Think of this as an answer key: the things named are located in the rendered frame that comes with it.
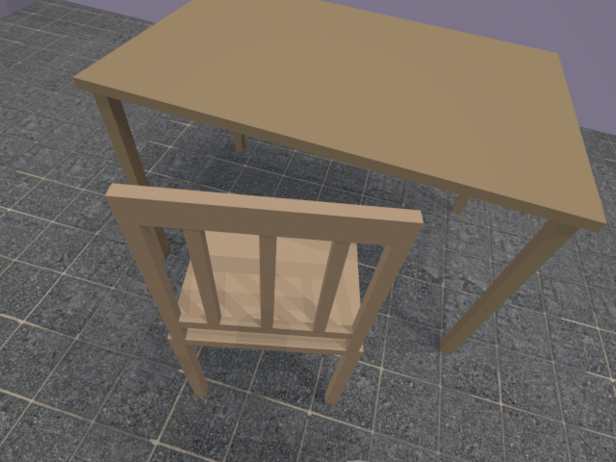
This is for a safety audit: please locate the chair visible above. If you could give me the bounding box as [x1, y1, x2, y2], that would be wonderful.
[105, 183, 424, 405]

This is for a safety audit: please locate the table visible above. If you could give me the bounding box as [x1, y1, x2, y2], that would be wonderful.
[73, 0, 607, 355]

